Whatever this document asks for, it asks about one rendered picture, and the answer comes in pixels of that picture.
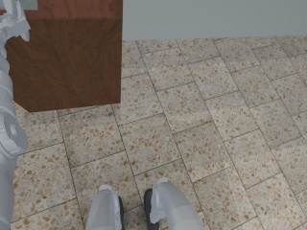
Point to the robot left forearm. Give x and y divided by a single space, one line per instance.
6 87

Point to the drawer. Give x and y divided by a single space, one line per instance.
71 9

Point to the handle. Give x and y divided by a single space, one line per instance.
27 5

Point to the left robot upper arm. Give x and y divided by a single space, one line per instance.
13 142

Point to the left robot hand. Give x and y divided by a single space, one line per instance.
13 22

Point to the robot right thigh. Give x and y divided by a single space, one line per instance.
179 212

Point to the cabinet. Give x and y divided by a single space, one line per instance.
68 62

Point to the left robot shin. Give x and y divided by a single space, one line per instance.
117 218

